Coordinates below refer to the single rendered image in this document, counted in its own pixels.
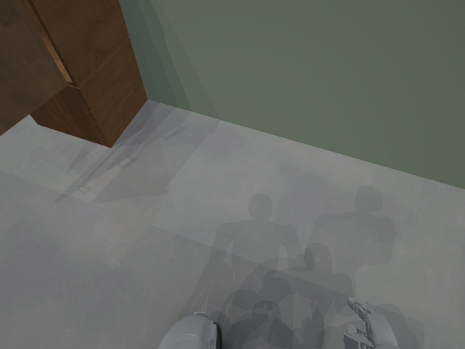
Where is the robot left shin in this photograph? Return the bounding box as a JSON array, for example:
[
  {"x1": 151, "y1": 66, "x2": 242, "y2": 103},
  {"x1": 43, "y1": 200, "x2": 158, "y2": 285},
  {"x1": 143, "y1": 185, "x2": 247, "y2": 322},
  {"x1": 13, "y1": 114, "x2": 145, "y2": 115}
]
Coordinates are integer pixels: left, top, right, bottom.
[{"x1": 193, "y1": 312, "x2": 211, "y2": 321}]

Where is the cupboard door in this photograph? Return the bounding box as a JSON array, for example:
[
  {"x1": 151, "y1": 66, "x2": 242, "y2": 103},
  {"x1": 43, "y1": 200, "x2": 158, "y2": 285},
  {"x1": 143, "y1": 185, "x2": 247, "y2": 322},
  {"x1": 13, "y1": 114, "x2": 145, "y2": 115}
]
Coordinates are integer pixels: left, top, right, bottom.
[{"x1": 0, "y1": 0, "x2": 68, "y2": 136}]

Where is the robot right hand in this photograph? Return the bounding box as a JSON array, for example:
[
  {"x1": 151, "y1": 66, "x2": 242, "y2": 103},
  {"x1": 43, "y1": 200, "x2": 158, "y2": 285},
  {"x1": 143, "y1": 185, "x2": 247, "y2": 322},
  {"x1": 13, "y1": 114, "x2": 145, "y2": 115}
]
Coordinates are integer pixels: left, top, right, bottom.
[{"x1": 344, "y1": 297, "x2": 399, "y2": 349}]

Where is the robot left thigh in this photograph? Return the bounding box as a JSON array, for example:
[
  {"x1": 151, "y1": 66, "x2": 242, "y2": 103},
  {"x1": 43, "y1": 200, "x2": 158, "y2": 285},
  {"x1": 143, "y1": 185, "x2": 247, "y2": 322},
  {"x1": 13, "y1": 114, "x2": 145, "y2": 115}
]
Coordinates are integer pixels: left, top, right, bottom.
[{"x1": 158, "y1": 316, "x2": 217, "y2": 349}]

